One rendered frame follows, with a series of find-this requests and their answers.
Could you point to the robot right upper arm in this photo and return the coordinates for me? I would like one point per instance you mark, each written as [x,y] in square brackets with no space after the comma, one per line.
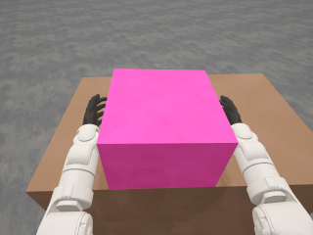
[282,218]

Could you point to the right robot hand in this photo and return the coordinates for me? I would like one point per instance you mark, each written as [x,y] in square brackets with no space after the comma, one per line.
[230,110]

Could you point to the robot left upper arm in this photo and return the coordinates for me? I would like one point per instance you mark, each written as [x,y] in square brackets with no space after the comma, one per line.
[67,223]

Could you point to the left robot hand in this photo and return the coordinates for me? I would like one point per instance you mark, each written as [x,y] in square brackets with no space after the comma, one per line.
[91,115]

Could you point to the robot right forearm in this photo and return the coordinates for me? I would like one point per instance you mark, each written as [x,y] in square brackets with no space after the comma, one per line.
[264,184]

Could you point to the robot left forearm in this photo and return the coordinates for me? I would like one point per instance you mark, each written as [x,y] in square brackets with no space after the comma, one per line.
[74,192]

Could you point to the pedestal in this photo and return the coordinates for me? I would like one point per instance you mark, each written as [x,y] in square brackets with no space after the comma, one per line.
[225,209]

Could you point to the carton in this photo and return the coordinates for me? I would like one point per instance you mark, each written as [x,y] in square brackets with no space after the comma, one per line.
[163,129]

